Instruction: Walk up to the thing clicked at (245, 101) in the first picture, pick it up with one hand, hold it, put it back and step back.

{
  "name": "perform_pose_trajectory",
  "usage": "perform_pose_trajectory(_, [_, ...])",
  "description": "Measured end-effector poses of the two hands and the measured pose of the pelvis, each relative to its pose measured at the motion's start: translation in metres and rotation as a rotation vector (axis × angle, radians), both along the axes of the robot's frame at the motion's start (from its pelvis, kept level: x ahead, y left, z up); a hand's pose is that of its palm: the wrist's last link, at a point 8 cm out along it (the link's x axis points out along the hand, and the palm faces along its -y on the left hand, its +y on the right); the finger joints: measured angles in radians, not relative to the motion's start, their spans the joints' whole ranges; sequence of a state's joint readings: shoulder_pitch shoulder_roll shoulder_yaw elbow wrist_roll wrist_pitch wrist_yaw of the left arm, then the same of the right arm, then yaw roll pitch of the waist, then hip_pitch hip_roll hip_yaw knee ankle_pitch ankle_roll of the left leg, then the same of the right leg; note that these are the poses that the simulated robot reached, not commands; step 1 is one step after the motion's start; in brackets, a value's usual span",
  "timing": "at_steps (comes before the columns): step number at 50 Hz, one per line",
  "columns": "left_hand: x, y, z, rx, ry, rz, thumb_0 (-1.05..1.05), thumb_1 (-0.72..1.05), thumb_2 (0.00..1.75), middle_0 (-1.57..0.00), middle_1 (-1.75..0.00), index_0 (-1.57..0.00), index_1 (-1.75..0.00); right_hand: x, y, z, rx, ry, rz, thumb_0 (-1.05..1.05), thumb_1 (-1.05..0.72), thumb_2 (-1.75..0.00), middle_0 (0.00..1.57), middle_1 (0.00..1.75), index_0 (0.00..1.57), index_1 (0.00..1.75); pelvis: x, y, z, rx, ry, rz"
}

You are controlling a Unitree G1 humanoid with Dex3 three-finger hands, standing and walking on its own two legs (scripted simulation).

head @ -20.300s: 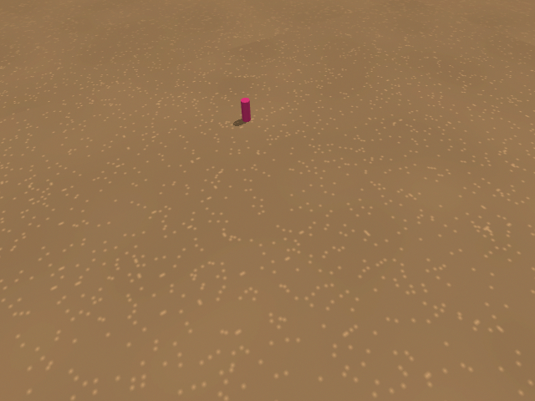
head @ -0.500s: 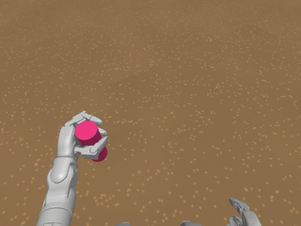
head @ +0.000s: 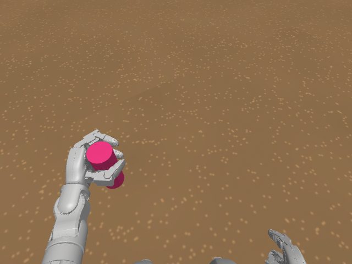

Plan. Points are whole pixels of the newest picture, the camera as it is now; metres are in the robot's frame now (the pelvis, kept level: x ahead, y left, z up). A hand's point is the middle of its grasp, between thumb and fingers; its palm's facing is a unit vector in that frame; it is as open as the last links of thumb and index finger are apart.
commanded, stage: hold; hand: left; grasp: from the side
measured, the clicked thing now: (107, 167) +0.33 +0.18 +0.02
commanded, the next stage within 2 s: crouch in 0.18 s
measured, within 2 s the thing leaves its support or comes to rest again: neither
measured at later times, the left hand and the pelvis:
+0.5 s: hand (110, 164) +0.33 +0.17 +0.03, palm faces +0.03 -1.00 +0.00, open 7.3 cm; pelvis +0.00 +0.00 +0.00, yaw +0 degrees
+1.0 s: hand (124, 191) +0.35 +0.18 -0.20, palm faces +0.03 -1.00 -0.01, open 7.3 cm; pelvis -0.05 +0.00 -0.18, yaw -1 degrees
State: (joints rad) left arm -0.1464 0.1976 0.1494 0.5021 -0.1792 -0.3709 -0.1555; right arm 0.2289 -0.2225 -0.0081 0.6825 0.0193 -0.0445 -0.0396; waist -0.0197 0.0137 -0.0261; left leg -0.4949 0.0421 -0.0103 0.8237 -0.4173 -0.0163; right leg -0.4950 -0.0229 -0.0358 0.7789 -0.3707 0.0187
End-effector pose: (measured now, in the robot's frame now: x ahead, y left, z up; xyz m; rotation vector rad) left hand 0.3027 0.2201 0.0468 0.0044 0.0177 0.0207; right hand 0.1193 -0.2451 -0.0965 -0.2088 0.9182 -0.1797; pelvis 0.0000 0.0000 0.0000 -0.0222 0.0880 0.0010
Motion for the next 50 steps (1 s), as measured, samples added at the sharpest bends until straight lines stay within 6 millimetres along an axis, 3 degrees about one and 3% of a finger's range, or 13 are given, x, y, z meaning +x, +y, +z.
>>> perform_pose_trajectory(19, [0.001,-0.001,0.001,0.006,-0.003,-0.003,0.02,-0.08,1.12,-0.85,-1.07,-0.88,-1.1,0.0,0.003,0.0,0.004,-0.001,0.001,0.01,-0.89,-0.9,0.2,0.3,0.2,0.3,0.001,0.002,0.0,-0.002,0.0,0.0])
perform_pose_trajectory(26, [0.0,-0.001,-0.019,-0.007,0.035,0.016,0.02,-0.08,1.12,-0.85,-1.07,-0.89,-1.1,-0.003,0.001,-0.005,0.002,0.009,0.011,0.01,-0.88,-0.9,0.2,0.3,0.2,0.3,-0.003,0.001,-0.005,-0.001,0.022,0.0])
perform_pose_trajectory(31, [0.001,0.002,-0.048,-0.012,0.053,0.026,0.02,-0.08,1.12,-0.86,-1.07,-0.89,-1.1,-0.012,-0.004,-0.017,-0.014,0.04,0.027,0.01,-0.87,-0.9,0.2,0.3,0.2,0.3,-0.012,0.0,-0.018,-0.001,0.073,0.001])
perform_pose_trajectory(36, [0.005,0.005,-0.093,-0.013,0.048,0.025,0.02,-0.08,1.12,-0.85,-1.07,-0.89,-1.1,-0.026,-0.012,-0.046,-0.04,0.087,0.043,0.01,-0.87,-0.9,0.2,0.3,0.2,0.3,-0.022,0.0,-0.046,-0.003,0.166,0.001])
perform_pose_trajectory(43, [0.015,0.008,-0.169,0.003,0.013,0.003,0.02,-0.08,1.12,-0.86,-1.07,-0.89,-1.1,-0.045,-0.022,-0.112,-0.072,0.16,0.058,0.01,-0.88,-0.9,0.2,0.3,0.2,0.3,-0.034,0.0,-0.111,-0.013,0.32,0.0])
perform_pose_trajectory(50, [0.026,0.01,-0.241,0.005,0.005,0.012,0.02,-0.08,1.12,-0.86,-1.07,-0.89,-1.1,-0.06,-0.018,-0.187,-0.06,0.228,0.066,0.01,-0.88,-0.9,0.2,0.3,0.2,0.3,-0.046,0.001,-0.176,-0.019,0.418,-0.007])
